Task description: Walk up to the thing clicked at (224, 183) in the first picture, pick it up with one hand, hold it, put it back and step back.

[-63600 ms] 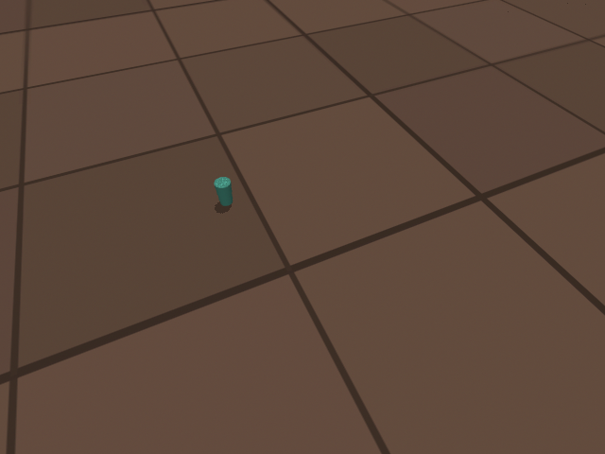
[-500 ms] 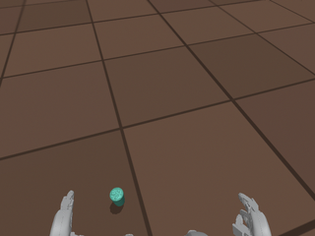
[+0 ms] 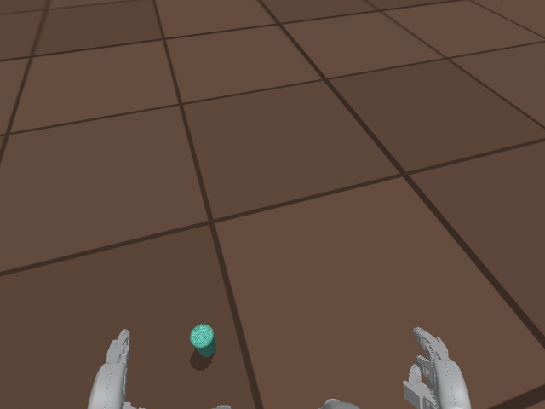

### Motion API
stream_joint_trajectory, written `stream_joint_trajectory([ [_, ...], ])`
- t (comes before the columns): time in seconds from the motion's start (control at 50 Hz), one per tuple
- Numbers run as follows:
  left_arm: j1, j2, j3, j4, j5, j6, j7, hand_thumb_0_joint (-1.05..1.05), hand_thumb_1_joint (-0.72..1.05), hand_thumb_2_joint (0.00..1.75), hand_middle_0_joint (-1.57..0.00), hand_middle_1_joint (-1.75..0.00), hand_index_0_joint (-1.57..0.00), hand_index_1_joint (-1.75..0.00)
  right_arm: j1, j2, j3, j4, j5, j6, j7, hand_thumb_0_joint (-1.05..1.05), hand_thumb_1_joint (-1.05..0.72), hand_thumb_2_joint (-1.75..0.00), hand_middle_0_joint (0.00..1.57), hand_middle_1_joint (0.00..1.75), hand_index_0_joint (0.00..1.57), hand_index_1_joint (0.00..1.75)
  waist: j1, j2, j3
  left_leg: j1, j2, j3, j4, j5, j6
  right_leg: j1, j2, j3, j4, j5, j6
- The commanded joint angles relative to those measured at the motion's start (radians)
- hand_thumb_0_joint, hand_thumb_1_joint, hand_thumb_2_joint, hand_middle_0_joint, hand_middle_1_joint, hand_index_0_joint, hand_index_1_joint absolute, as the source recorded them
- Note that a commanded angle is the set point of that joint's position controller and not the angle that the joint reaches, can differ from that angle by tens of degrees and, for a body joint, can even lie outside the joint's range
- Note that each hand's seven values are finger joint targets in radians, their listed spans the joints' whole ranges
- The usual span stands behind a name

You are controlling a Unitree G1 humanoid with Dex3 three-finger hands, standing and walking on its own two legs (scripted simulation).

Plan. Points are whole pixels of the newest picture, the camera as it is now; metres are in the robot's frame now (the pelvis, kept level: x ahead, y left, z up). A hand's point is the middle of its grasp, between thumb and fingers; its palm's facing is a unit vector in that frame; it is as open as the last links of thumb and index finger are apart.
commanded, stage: home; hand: left
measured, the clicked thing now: (204, 342) +0.44 +0.23 -0.66
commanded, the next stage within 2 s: stand in 0.48 s
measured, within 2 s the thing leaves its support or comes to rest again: neither
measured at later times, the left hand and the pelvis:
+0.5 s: hand (148, 389) +0.17 +0.19 -0.05, palm faces +0.10 -0.95 -0.28, open 17.5 cm; pelvis +0.00 +0.01 +0.00, yaw +0 degrees
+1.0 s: hand (150, 389) +0.18 +0.19 -0.06, palm faces +0.08 -0.95 -0.30, open 10.0 cm; pelvis +0.00 +0.01 +0.00, yaw +0 degrees
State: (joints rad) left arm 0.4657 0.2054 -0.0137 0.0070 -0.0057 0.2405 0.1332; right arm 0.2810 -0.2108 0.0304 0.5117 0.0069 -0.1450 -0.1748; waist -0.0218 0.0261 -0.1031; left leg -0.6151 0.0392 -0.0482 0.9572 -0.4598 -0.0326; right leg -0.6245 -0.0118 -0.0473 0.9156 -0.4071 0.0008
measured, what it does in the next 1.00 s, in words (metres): stands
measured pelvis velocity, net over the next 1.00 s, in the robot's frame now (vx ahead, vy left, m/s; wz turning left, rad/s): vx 0.00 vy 0.01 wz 0.00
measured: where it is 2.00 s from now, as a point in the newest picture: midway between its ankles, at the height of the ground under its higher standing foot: outside the picture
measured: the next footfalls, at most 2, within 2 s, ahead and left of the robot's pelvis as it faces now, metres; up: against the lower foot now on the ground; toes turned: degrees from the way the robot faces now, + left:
none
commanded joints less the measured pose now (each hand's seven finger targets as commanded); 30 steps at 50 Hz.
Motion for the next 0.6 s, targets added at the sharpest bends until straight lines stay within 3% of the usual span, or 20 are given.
stream_joint_trajectory([
  [0.0,-0.039,0.098,0.062,-0.190,0.008,-0.053,0.010,0.00,-0.58,0.03,-0.05,-0.05,-0.05,-0.05,-0.068,-0.113,-0.053,-0.164,-0.002,-0.059,-0.018,0.00,-0.90,-0.90,0.20,0.30,0.20,0.30,-0.001,-0.013,-0.083,0.037,-0.038,0.052,-0.156,0.117,0.044,0.096,0.022,-0.007,-0.178,0.097,-0.001],
  [0.28,-0.013,0.095,0.065,-0.172,0.011,-0.050,0.009,0.00,-0.58,0.04,-0.05,-0.05,-0.05,-0.05,-0.057,-0.114,-0.057,-0.160,-0.005,-0.056,-0.016,0.00,-0.90,-0.90,0.20,0.30,0.20,0.30,0.000,-0.004,-0.096,0.048,-0.035,0.046,-0.159,0.158,0.040,0.109,0.029,-0.018,-0.166,0.133,-0.004],
  [0.38,-0.016,0.073,0.041,-0.151,0.011,-0.051,0.006,0.00,-0.56,0.05,-0.05,-0.05,-0.05,-0.05,-0.052,-0.108,-0.050,-0.149,-0.005,-0.055,-0.010,0.00,-0.90,-0.90,0.20,0.30,0.20,0.30,-0.003,0.003,-0.061,0.036,-0.028,0.033,-0.185,0.114,0.037,0.085,0.037,-0.028,-0.154,0.089,-0.007],
  [0.42,-0.057,0.103,0.065,-0.218,0.010,-0.060,0.011,0.00,-0.56,0.05,-0.05,-0.05,-0.05,-0.05,-0.059,-0.110,-0.053,-0.166,-0.004,-0.057,-0.012,0.00,-0.90,-0.90,0.20,0.30,0.20,0.30,0.006,0.035,-0.092,0.044,-0.031,0.035,-0.180,0.124,0.036,0.103,0.030,-0.023,-0.157,0.101,-0.008],
  [0.54,-0.048,0.090,0.050,-0.206,0.008,-0.053,0.010,0.00,-0.56,0.05,-0.05,-0.05,-0.05,-0.05,-0.061,-0.116,-0.052,-0.161,-0.003,-0.064,-0.011,0.00,-0.90,-0.90,0.20,0.30,0.20,0.30,0.003,0.019,-0.077,0.040,-0.028,0.032,-0.186,0.098,0.039,0.091,0.032,-0.023,-0.158,0.078,-0.007],
  [0.56,-0.037,0.096,0.063,-0.193,0.008,-0.052,0.011,0.00,-0.56,0.05,-0.05,-0.05,-0.05,-0.05,-0.068,-0.117,-0.053,-0.162,-0.002,-0.064,-0.012,0.00,-0.90,-0.90,0.20,0.30,0.20,0.30,0.006,0.013,-0.070,0.029,-0.028,0.033,-0.184,0.092,0.040,0.087,0.031,-0.023,-0.163,0.072,-0.008],
  [0.58,-0.028,0.090,0.054,-0.194,0.010,-0.050,0.008,0.00,-0.48,0.13,-0.13,-0.13,-0.13,-0.13,-0.058,-0.114,-0.054,-0.162,-0.004,-0.063,-0.013,0.00,-0.90,-0.90,0.20,0.30,0.20,0.30,0.000,0.002,-0.087,0.037,-0.030,0.033,-0.173,0.117,0.040,0.094,0.031,-0.023,-0.161,0.091,-0.007],
])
